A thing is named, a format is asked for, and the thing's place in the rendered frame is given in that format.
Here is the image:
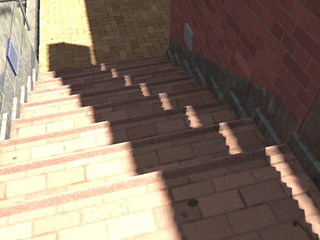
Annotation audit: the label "stairs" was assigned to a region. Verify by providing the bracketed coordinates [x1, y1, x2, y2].
[0, 54, 270, 206]
[18, 0, 40, 64]

